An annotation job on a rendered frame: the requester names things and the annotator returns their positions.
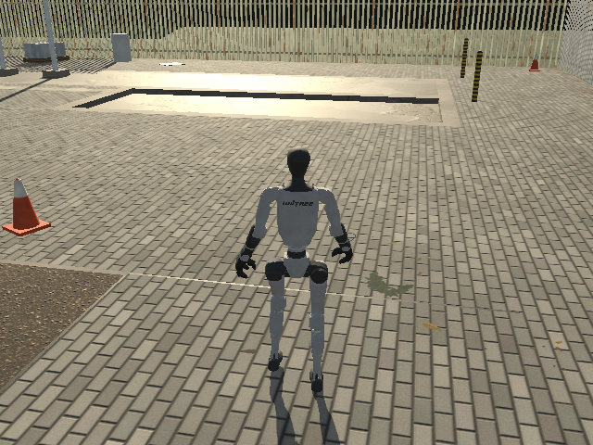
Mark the robot left hand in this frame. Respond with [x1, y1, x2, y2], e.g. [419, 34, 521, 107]
[235, 255, 256, 279]

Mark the right robot foot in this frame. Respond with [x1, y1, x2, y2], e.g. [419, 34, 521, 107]
[309, 367, 323, 392]

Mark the right robot upper arm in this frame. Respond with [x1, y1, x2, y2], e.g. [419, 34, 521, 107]
[317, 187, 344, 237]

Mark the robot left forearm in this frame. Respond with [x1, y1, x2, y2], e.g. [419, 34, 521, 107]
[239, 224, 260, 261]

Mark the robot foot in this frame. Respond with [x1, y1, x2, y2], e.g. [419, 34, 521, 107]
[268, 350, 283, 372]
[309, 367, 323, 392]

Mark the robot right hand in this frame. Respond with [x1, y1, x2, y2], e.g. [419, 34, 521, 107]
[332, 248, 353, 264]

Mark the robot right forearm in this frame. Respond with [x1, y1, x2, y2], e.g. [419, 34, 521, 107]
[335, 223, 351, 251]

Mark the left robot foot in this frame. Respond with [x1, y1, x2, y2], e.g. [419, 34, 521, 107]
[268, 350, 283, 372]

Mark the left robot upper arm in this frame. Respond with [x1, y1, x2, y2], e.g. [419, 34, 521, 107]
[252, 186, 279, 239]

